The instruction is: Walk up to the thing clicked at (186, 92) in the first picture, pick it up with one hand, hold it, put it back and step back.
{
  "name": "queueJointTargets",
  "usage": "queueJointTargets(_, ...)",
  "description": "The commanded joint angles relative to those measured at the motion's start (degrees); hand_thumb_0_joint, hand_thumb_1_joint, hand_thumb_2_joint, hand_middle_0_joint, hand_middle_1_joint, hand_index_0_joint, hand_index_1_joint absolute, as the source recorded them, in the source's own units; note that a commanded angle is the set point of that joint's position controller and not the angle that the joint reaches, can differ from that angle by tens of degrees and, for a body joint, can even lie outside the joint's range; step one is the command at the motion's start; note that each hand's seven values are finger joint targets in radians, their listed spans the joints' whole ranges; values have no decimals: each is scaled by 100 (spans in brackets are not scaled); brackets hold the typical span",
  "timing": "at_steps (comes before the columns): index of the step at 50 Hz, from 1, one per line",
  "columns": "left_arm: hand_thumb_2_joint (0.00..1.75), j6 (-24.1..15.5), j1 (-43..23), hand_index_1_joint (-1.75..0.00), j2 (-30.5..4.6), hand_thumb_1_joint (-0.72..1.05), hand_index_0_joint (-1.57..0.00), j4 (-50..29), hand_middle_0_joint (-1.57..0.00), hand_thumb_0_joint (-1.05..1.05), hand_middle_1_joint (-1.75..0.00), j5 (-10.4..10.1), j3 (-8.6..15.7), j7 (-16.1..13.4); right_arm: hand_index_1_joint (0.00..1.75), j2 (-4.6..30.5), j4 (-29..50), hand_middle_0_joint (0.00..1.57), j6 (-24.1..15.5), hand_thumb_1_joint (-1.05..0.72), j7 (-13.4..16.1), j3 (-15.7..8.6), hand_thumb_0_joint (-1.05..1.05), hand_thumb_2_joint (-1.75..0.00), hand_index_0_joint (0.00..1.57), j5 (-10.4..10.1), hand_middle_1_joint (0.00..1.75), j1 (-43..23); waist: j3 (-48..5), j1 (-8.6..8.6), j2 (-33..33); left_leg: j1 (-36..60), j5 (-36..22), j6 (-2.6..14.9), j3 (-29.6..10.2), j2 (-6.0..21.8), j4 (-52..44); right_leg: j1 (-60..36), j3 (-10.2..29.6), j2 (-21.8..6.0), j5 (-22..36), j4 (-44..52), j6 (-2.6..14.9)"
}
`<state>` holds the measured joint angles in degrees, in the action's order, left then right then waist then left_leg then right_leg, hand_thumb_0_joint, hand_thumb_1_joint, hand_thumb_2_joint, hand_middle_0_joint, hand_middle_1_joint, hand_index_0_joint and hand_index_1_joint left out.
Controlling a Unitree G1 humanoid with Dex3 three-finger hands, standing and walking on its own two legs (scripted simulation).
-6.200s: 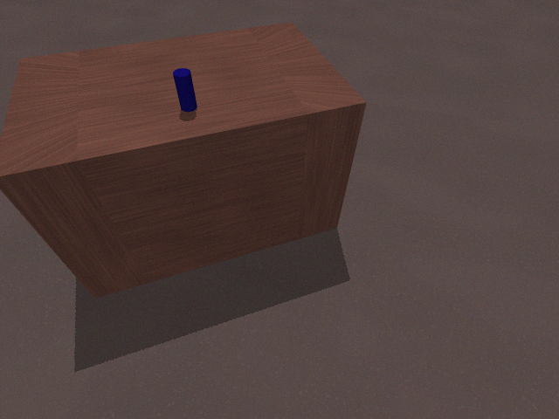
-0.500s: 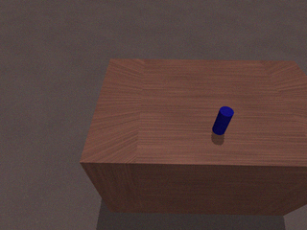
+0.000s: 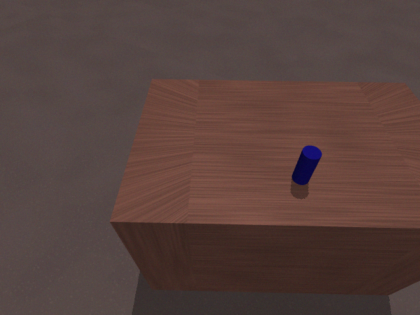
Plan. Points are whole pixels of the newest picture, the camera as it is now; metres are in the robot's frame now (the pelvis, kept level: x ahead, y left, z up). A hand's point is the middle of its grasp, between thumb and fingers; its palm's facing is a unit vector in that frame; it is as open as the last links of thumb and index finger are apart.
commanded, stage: stand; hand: right
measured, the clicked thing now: (305, 166) +0.50 -0.25 -0.08
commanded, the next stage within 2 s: rise first in 0.42 s
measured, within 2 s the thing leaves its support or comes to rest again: neither
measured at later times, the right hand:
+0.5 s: hand out of the picture +0.07 -0.25 -0.16, palm faces -0.04 +0.94 -0.34, open 7.4 cm
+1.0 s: hand (350, 305) +0.16 -0.26 -0.09, palm faces +0.26 +0.89 -0.37, open 15.7 cm
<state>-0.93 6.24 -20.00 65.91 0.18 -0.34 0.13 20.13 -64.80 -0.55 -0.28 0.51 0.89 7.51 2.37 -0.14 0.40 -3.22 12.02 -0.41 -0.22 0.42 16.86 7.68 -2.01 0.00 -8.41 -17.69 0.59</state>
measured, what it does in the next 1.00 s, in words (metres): stands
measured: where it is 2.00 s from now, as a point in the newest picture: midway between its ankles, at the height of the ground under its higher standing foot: outside the picture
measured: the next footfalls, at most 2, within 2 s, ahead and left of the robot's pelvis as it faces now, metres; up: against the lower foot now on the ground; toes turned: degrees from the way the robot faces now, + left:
none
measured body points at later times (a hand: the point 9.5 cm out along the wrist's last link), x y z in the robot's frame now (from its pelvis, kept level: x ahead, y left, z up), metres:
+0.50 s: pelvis +0.00 +0.00 +0.00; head +0.01 +0.00 +0.45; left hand +0.08 +0.30 -0.13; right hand +0.08 -0.30 -0.13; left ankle -0.03 +0.12 -0.75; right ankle +0.01 -0.11 -0.75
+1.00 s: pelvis +0.00 +0.01 -0.01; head +0.01 +0.02 +0.44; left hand +0.16 +0.28 -0.10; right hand +0.15 -0.30 -0.06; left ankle -0.03 +0.12 -0.75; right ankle +0.01 -0.11 -0.75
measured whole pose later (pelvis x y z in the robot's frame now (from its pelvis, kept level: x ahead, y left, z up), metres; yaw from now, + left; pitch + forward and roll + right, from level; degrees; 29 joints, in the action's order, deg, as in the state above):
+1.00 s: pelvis +0.00 +0.01 -0.01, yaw -1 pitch +1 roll +0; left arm -2.9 11.1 -14.8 40.1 -3.1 4.7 -4.8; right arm 17.7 -34.6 -3.4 4.4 -8.9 -2.8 12.9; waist -0.8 0.8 -1.2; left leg -9.9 16.1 0.5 1.0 0.2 24.4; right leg 14.2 -0.7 -0.3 -11.3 -23.9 -0.1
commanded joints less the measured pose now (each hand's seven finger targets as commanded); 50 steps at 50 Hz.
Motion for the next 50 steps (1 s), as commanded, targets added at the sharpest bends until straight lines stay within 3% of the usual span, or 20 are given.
queueJointTargets(1,90,-104,-226,-30,-1220,90,-20,-352,-20,0,-30,24,243,-58,30,1219,337,20,-125,-90,85,-216,0,-90,20,-27,30,-146,-351,-9,47,-356,-851,141,-532,744,-319,-428,665,-812,845,174,80)
queueJointTargets(8,90,-103,-222,-30,-1231,90,-20,-349,-20,0,-30,17,244,-59,30,1200,344,20,-142,-90,96,-204,0,-90,20,-32,30,-143,-415,-9,25,-224,-1128,136,-527,760,-276,-433,641,-819,1078,114,81)
queueJointTargets(25,90,-102,-252,-30,-1258,90,-20,-369,-20,0,-30,27,262,-71,30,1199,402,20,-122,-90,98,-229,0,-90,20,-31,30,-163,-402,14,2,-246,-1010,144,-514,753,-292,-477,633,-816,980,108,94)
queueJointTargets(26,82,-106,-234,-22,-1221,82,-12,-366,-12,0,-22,11,251,-72,22,1216,391,12,-120,-82,96,-224,0,-82,12,-36,22,-189,-357,-17,29,-242,-998,144,-524,752,-289,-437,634,-810,960,147,84)
queueJointTargets(27,74,-750,-2244,-14,-333,74,-4,-2376,-5,0,-14,-465,213,-109,14,171,2401,6,-548,-74,154,-46,0,-74,6,-441,14,-2199,-382,-55,-613,-1101,-629,67,84,-23,432,360,-33,-66,359,-393,0)
queueJointTargets(28,66,-833,-1920,-7,-473,66,-2,-2539,-4,0,-6,-601,103,-234,6,357,2772,6,-799,-66,259,-55,0,-66,5,-679,6,-2104,-644,134,-97,-747,-271,82,154,-86,264,43,41,-136,44,-234,-11)
queueJointTargets(29,58,-777,-1359,-8,-980,58,-2,-2043,-5,0,-5,-582,382,-333,5,908,2005,6,-760,-58,368,-380,0,-58,5,-615,5,-1440,-281,115,-20,-891,32,98,195,-106,188,206,31,-119,-210,-169,24)
queueJointTargets(30,50,-673,-852,-8,-1239,50,-2,-1633,-5,0,-6,-584,721,-353,5,1082,1546,6,-657,-50,397,-613,0,-50,6,-578,5,-1121,-98,-3,-32,-1163,51,60,227,-86,383,306,-15,-62,-286,-307,20)
queueJointTargets(32,34,-619,-466,-6,-1107,34,-3,-2285,-4,0,-5,-574,786,-440,5,1287,1762,5,-676,-34,512,-999,0,-34,5,-558,5,-904,-1300,-34,187,-679,-754,22,227,-50,537,-2,28,-59,608,-580,22)
queueJointTargets(33,27,-634,-688,-7,-903,26,-4,-2120,-5,0,-6,-527,667,-469,5,1275,1926,6,-722,-26,540,-1019,0,-26,6,-508,5,-950,-1393,106,-8,-727,-944,48,157,-10,622,28,16,-48,846,-658,16)
queueJointTargets(34,24,-624,-406,-6,-801,19,-4,-2072,-5,0,-5,-465,731,-474,5,1226,2245,5,-735,-18,542,-1082,0,-20,5,-477,5,-804,-1617,131,-159,-699,-1125,80,131,-40,708,-49,18,-54,1078,-699,-6)
queueJointTargets(35,21,-547,-131,-5,-784,15,-5,-1673,-4,0,-5,-359,897,-456,5,1132,1744,5,-639,-11,526,-1209,0,-19,5,-397,5,-176,-1265,205,-214,-927,-1141,102,121,-43,748,189,7,-28,1104,-709,9)
queueJointTargets(36,18,-522,-6,-4,-790,12,-5,-1798,-4,0,-5,-270,1026,-433,5,1150,1935,5,-600,-6,511,-1388,0,-18,5,-345,5,75,-1448,156,-177,-869,-1283,94,141,-68,786,122,4,-34,1242,-735,22)
queueJointTargets(38,13,-480,139,-3,-685,1,-6,-2227,-4,0,-5,-251,998,-428,5,1179,2596,5,-576,4,524,-1451,0,-15,5,-355,5,94,-1676,116,-220,-540,-1419,71,175,-88,623,-80,-17,-1,1270,-608,29)
queueJointTargets(41,9,-389,198,-2,-504,-9,-6,-2520,-4,0,-5,-298,907,-430,5,720,2973,5,-484,16,487,-1202,0,-12,5,-414,5,211,-1097,39,-261,-802,-1169,65,226,-110,505,116,-42,-25,972,-451,15)
queueJointTargets(43,9,-408,-141,-3,-459,-20,-6,-3063,-4,0,-5,-316,889,-470,5,758,3620,5,-521,27,514,-1212,0,-10,5,-432,5,-119,-1105,44,-209,-802,-1019,63,230,-93,439,101,-46,-40,824,-413,7)
queueJointTargets(45,8,-425,-239,-5,-140,-32,-5,-3220,-5,0,-5,-334,647,-469,5,653,3750,5,-534,37,513,-1138,0,-8,5,-435,5,-65,-681,103,-164,-965,-642,79,238,-83,347,265,-26,-44,467,-327,24)
queueJointTargets(46,8,-450,-231,-5,-436,-36,-5,-3435,-5,0,-5,-303,843,-512,5,815,3927,5,-560,41,537,-1254,0,-7,5,-415,5,-220,-742,25,-12,-931,-582,66,226,-68,286,205,-15,-45,422,-333,44)
queueJointTargets(49,6,-489,-40,-6,-289,-50,-5,-3753,-5,0,-5,-294,711,-552,6,924,4249,5,-634,52,565,-1381,0,-5,5,-369,6,-135,-878,78,45,-820,-731,51,196,-21,298,-5,-11,-5,580,-372,54)
queueJointTargets(50,6,-500,-51,-6,-468,-53,-5,-3894,-6,0,-5,-282,838,-585,6,995,4377,4,-649,55,581,-1415,0,-4,5,-348,6,-40,-952,82,47,-779,-864,30,193,3,336,-70,-15,16,676,-374,52)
